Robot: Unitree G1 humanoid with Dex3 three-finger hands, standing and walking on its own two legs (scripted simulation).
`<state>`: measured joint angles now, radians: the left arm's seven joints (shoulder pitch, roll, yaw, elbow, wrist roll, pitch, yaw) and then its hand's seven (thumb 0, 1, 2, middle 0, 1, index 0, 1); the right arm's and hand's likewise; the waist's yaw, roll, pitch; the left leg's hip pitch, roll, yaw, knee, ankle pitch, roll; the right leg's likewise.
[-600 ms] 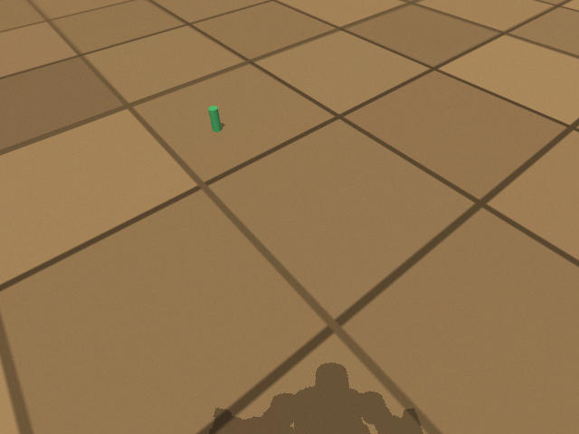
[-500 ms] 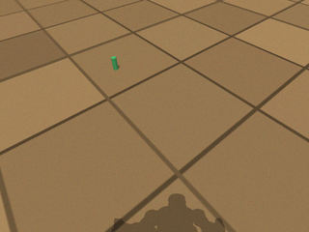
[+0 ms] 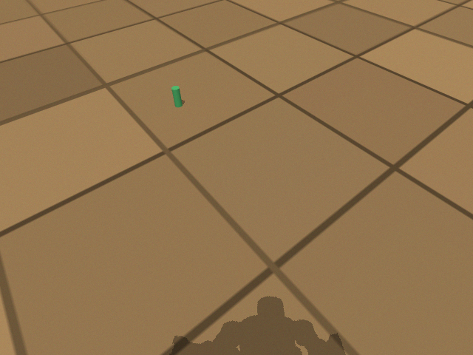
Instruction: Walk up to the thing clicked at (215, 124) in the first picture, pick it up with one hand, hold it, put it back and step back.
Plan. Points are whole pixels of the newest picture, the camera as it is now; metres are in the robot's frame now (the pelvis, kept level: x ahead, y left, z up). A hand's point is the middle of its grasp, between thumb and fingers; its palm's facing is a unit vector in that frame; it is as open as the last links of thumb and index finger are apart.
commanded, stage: stand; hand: left
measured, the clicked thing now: (177, 96) +1.88 +0.43 -0.71
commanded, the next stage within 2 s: walk up in 0.52 s
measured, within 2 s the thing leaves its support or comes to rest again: neither
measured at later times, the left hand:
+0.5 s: hand out of the picture +0.07 +0.25 -0.16, palm faces -0.03 -0.94 -0.35, open 7.4 cm
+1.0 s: hand out of the picture +0.14 +0.39 -0.17, palm faces +0.05 -0.93 -0.37, open 7.4 cm
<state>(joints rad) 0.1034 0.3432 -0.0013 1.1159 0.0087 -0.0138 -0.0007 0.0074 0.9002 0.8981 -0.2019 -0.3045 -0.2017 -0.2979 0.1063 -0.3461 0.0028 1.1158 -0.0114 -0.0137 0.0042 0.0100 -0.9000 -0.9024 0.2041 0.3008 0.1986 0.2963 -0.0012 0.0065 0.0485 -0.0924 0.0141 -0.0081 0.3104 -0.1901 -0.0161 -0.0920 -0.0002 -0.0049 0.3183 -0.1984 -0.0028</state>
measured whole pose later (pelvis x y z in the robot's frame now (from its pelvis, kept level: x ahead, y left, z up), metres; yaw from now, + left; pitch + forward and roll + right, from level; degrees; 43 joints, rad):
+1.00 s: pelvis +0.12 +0.09 -0.02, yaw +5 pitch -3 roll +0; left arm 0.26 0.49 0.05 1.02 0.01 -0.03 -0.07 0.01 0.90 0.90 -0.20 -0.30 -0.20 -0.30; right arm 0.24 -0.42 -0.09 0.94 -0.02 -0.08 0.08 0.01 -0.90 -0.90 0.20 0.30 0.20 0.30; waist 0.00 -0.06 0.03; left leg -0.26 0.02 0.08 0.56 -0.26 0.03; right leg -0.35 -0.05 0.03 1.08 -0.40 -0.04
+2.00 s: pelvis +0.66 +0.14 -0.01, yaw +5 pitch -2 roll +1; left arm 0.29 0.46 0.04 0.92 0.00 -0.05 -0.07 0.01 0.90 0.90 -0.20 -0.30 -0.20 -0.30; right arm 0.27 -0.39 -0.04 0.85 -0.01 -0.11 0.06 0.01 -0.90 -0.90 0.21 0.30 0.20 0.30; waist 0.00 -0.07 0.06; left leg -0.20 0.03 0.13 0.46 -0.22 0.03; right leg -0.50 -0.08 0.01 0.99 -0.30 -0.01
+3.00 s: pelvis +1.11 +0.15 -0.01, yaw +5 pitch -2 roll +1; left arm 0.29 0.44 0.05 0.91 0.02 -0.04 -0.08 0.01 0.90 0.90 -0.20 -0.30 -0.20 -0.30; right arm 0.33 -0.42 -0.04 0.86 -0.01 -0.09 0.06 0.01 -0.90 -0.90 0.21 0.30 0.20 0.30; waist -0.02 -0.03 0.07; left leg -0.15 0.03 0.12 0.47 -0.27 0.02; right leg -0.49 -0.12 -0.01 0.74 -0.22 0.00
